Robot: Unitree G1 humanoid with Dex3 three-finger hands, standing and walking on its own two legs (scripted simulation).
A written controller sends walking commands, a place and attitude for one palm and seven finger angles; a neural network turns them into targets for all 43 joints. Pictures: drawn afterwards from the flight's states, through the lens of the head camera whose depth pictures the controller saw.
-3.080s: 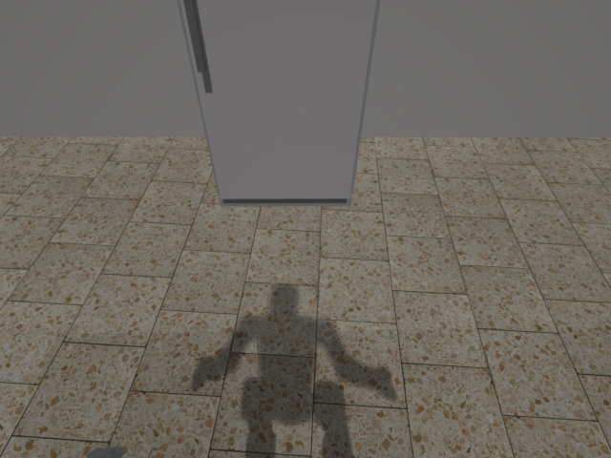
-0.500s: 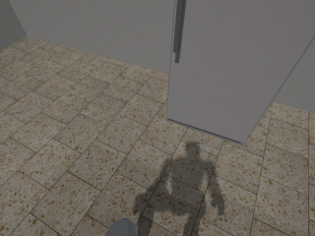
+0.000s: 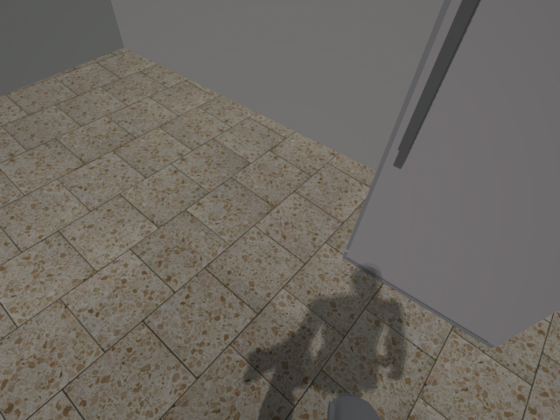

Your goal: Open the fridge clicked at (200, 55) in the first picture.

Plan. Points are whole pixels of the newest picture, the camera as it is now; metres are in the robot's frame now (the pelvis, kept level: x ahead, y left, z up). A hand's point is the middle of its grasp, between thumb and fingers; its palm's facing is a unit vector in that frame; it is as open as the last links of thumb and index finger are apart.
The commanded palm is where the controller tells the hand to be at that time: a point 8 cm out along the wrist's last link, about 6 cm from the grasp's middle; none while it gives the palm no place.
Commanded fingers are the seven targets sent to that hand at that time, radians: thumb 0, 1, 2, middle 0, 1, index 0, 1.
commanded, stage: turn to face it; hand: left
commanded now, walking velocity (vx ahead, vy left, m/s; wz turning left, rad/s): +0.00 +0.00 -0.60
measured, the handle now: (443, 64) +0.78 -0.26 +0.15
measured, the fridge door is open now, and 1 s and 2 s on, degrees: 0 0 0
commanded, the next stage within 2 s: take the last steps up to it in 0.84 s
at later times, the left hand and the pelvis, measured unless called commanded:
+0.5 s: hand (225, 390) +0.19 +0.10 -0.16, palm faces -0.24 -0.93 -0.27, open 7.4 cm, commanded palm none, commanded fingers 0.00 0.90 0.90 -0.20 -0.30 -0.20 -0.30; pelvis +0.06 -0.07 +0.00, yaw -17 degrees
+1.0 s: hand (201, 367) +0.23 +0.15 -0.18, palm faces -0.39 -0.90 -0.20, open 7.4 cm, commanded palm none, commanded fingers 0.00 0.90 0.90 -0.20 -0.30 -0.20 -0.30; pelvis +0.09 -0.01 +0.00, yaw -28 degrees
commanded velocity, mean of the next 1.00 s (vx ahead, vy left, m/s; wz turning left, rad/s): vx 0.02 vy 0.00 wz -0.39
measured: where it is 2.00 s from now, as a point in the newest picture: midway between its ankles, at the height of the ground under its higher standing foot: outside the picture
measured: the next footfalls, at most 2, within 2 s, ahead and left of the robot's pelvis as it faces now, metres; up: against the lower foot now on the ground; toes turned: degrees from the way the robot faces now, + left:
right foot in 0.28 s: +0.11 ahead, -0.15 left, +0.00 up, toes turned -18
left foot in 0.86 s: +0.16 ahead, +0.05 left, +0.00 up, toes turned -23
